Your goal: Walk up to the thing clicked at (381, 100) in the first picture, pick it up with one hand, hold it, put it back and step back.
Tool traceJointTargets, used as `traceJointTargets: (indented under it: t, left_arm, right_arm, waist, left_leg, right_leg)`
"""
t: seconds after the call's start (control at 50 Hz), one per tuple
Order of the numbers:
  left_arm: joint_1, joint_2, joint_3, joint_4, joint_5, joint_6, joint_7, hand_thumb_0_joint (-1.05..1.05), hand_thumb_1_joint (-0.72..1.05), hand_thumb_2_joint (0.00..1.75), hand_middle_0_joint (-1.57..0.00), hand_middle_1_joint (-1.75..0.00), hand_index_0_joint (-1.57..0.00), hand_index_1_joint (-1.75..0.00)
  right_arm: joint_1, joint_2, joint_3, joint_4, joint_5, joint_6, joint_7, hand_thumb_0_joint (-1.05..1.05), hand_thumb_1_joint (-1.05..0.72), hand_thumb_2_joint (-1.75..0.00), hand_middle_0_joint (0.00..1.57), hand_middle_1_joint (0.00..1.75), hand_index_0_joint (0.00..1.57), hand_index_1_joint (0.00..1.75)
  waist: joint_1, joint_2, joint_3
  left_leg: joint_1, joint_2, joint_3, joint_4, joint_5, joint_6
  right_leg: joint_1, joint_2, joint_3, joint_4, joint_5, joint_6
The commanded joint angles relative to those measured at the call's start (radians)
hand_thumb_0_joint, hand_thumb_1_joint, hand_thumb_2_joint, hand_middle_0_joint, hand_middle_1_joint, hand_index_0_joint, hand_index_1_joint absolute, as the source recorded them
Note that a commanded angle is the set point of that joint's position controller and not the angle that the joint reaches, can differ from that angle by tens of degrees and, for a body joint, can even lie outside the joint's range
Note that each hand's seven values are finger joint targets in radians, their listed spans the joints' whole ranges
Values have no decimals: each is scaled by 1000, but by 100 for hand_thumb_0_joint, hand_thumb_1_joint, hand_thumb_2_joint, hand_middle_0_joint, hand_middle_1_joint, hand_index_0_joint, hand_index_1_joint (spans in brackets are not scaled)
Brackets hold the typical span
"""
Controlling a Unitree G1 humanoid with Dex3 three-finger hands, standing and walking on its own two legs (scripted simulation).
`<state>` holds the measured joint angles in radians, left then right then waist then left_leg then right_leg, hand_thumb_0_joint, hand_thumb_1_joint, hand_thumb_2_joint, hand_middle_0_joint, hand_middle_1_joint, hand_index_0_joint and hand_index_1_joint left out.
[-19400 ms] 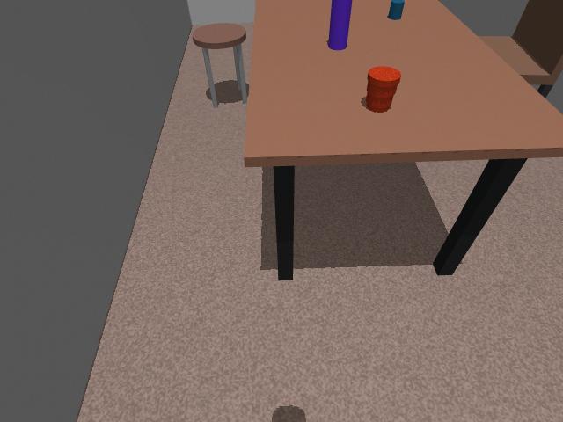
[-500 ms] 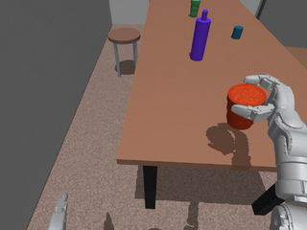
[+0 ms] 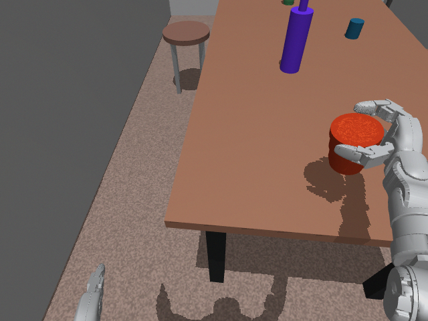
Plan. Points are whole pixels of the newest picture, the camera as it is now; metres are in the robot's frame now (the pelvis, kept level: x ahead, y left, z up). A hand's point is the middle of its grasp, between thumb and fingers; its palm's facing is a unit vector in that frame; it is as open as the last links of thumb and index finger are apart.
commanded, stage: crouch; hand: right
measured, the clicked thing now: (350, 147) +0.44 -0.21 +0.10
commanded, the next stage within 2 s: lower in 0.66 s
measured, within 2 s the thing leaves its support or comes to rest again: rests again in 1.32 s
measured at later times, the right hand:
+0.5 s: hand (362, 134) +0.46 -0.23 +0.12, palm faces +0.20 +0.98 -0.01, open 11.5 cm
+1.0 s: hand (356, 139) +0.48 -0.24 +0.08, palm faces +0.21 +0.98 -0.01, open 11.5 cm
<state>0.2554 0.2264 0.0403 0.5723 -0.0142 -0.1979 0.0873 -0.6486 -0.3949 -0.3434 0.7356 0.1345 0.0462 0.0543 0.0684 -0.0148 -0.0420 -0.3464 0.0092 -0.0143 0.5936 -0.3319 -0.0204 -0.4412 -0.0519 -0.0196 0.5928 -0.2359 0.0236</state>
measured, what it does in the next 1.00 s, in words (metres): stands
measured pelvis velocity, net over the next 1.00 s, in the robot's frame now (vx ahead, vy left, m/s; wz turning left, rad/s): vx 0.00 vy -0.01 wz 0.02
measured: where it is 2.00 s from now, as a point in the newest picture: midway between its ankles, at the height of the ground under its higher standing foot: outside the picture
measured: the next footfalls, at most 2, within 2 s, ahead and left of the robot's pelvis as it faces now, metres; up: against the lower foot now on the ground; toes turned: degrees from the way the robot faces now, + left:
none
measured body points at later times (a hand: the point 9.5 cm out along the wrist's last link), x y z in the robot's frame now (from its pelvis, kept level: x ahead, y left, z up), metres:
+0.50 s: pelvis +0.00 -0.01 -0.01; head +0.04 -0.02 +0.44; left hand +0.14 +0.26 -0.07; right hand +0.44 -0.29 +0.12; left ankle -0.02 +0.13 -0.73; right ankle +0.04 -0.13 -0.73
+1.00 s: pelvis +0.00 -0.01 -0.02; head +0.07 -0.03 +0.43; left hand +0.14 +0.26 -0.07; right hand +0.47 -0.29 +0.09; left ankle -0.02 +0.13 -0.73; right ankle +0.04 -0.13 -0.73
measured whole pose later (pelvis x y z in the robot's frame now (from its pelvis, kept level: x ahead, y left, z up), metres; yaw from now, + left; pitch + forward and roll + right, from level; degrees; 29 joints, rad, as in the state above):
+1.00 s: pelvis +0.00 -0.01 -0.02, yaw +1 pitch +12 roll +2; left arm 0.24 0.23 0.01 0.44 0.00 -0.13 0.06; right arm -0.81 -0.53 -0.42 1.11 0.09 -0.21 0.10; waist 0.15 0.01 -0.08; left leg -0.55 -0.01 -0.02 0.70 -0.36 -0.03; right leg -0.67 -0.08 -0.01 0.75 -0.29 0.02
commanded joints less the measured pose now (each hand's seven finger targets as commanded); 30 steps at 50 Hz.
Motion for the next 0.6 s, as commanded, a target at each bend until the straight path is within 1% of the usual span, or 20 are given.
traceJointTargets:
  t: [0.0,0.02,0.04,0.06,0.08,0.1,0.12,0.14,0.16,0.18,0.2,0.22,0.28,0.3,0.34,0.38,0.44,0.5,0.52,0.58]
  left_arm:
    - [-117,123,43,-164,-9,-46,6,0,-56,6,-5,-4,-5,-5]
    - [-114,130,48,-185,-10,-45,6,0,-57,6,-5,-4,-4,-5]
    - [-90,158,69,-177,-5,-38,9,0,-57,6,-5,-4,-4,-5]
    - [-103,144,58,-202,-6,-34,9,0,-57,6,-5,-4,-4,-5]
    - [-67,131,49,-182,-5,-27,6,0,-56,6,-5,-4,-4,-5]
    - [-29,128,55,-156,-4,-15,5,0,-56,5,-5,-4,-4,-4]
    - [-8,114,48,-117,-3,-8,1,0,-55,5,-5,-4,-4,-4]
    - [-48,90,24,-148,-5,-9,-4,0,-55,5,-5,-4,-4,-4]
    - [-71,130,59,-198,-5,-12,-1,0,-55,5,-5,-4,-5,-4]
    - [-80,97,20,-218,-3,-10,-6,0,-55,5,-5,-4,-5,-4]
    - [-68,107,40,-195,-6,-3,-4,0,-55,5,-5,-4,-5,-4]
    - [-53,98,30,-208,-5,-1,-4,0,-55,5,-5,-4,-5,-4]
    - [-47,99,30,-155,-6,0,-8,0,-55,5,-5,-4,-5,-4]
    - [-66,110,35,-173,-4,0,-10,0,-55,5,-5,-4,-5,-4]
    - [-110,138,55,-212,-5,-6,-5,0,-55,5,-5,-4,-5,-4]
    - [-81,176,87,-193,-3,-4,-1,0,-56,5,-5,-4,-4,-4]
    - [-114,136,33,-253,-6,-9,-4,0,-56,5,-5,-4,-4,-4]
    - [-20,114,18,-173,-3,3,-10,0,-55,5,-4,-4,-4,-4]
    - [-58,126,22,-223,-3,0,-9,0,-55,4,-4,-4,-5,-4]
    - [-69,117,19,-237,3,2,-13,0,-54,4,-4,-4,-5,-3]
  right_arm:
    - [-610,-286,-66,-305,44,-159,32,0,3,-130,120,141,127,141]
    - [-589,-299,-79,-287,46,-166,32,0,3,-131,120,141,127,141]
    - [-640,-353,-105,-331,42,-182,25,0,6,-132,120,143,128,143]
    - [-633,-371,-120,-321,35,-189,18,0,6,-131,121,143,128,143]
    - [-600,-340,-96,-269,29,-187,16,0,5,-130,120,141,127,141]
    - [-646,-384,-123,-328,29,-203,4,0,4,-129,120,141,126,141]
    - [-603,-359,-113,-234,22,-201,0,0,3,-129,121,141,127,141]
    - [-611,-357,-116,-269,26,-214,-4,0,4,-130,120,141,127,141]
    - [-634,-394,-133,-262,21,-223,-8,0,4,-130,120,142,127,142]
    - [-653,-376,-115,-293,18,-234,-9,0,6,-130,120,142,127,142]
    - [-644,-373,-107,-261,17,-234,-6,0,4,-130,120,141,127,142]
    - [-657,-346,-83,-241,11,-236,-2,0,6,-131,120,142,127,142]
    - [-653,-339,-77,-172,14,-242,18,0,7,-131,120,143,127,143]
    - [-657,-316,-59,-165,14,-244,25,0,7,-132,120,144,128,144]
    - [-720,-330,-46,-185,12,-256,36,0,8,-131,119,142,126,142]
    - [-723,-353,-67,-134,14,-261,43,0,9,-132,119,143,127,143]
    - [-739,-352,-75,-121,25,-273,50,0,9,-131,119,142,127,142]
    - [-682,-354,-83,-25,20,-280,49,0,6,-131,121,143,128,143]
    - [-729,-409,-115,-79,20,-292,41,0,6,-131,121,142,127,142]
    - [-759,-427,-113,-68,3,-307,22,0,8,-131,121,143,128,143]
  waist:
    - [-9,-70,-465]
    - [-6,-44,-476]
    - [-8,-67,-496]
    - [-7,-72,-507]
    - [-3,-73,-462]
    - [-5,-105,-434]
    - [2,-103,-396]
    - [-7,-97,-398]
    - [16,-79,-439]
    - [4,-81,-444]
    - [14,-104,-430]
    - [27,-88,-434]
    - [33,-134,-414]
    - [37,-128,-438]
    - [45,-141,-481]
    - [61,-125,-501]
    - [49,-92,-504]
    - [50,-102,-435]
    - [44,-97,-462]
    - [46,-129,-436]
  left_leg:
    - [-4,-27,35,-56,389,6]
    - [9,-30,38,-54,395,5]
    - [15,-29,33,-55,396,7]
    - [26,-28,31,-55,401,6]
    - [1,-34,36,-58,378,8]
    - [3,-31,30,-64,356,11]
    - [-15,-31,28,-69,341,10]
    - [-9,-31,27,-68,336,9]
    - [-4,-30,22,-63,365,7]
    - [6,-32,25,-59,367,8]
    - [-14,-29,21,-62,365,9]
    - [-17,-28,18,-60,381,7]
    - [-58,-28,16,-52,363,10]
    - [-71,-33,20,-50,351,12]
    - [-85,-36,23,-42,343,16]
    - [-104,-40,28,-37,340,15]
    - [-79,-46,39,-33,315,14]
    - [-112,-47,39,-32,281,15]
    - [-98,-46,36,-36,267,15]
    - [-121,-49,37,-30,223,22]
  right_leg:
    - [354,30,1,-8,322,-37]
    - [357,30,2,-6,332,-38]
    - [359,31,0,-2,332,-37]
    - [359,33,-2,1,332,-37]
    - [351,30,-3,-5,315,-35]
    - [330,33,-8,-9,281,-33]
    - [306,34,-10,-10,259,-37]
    - [301,34,-12,-9,249,-35]
    - [308,33,-13,1,266,-38]
    - [308,31,-14,-1,270,-35]
    - [307,34,-16,3,265,-36]
    - [311,34,-16,11,273,-39]
    - [294,28,-12,21,267,-38]
    - [313,23,-8,20,274,-36]
    - [339,16,-1,29,284,-31]
    - [350,10,7,39,294,-31]
    - [308,11,12,31,257,-30]
    - [258,14,9,29,218,-32]
    - [259,15,7,24,192,-32]
    - [231,12,9,21,145,-24]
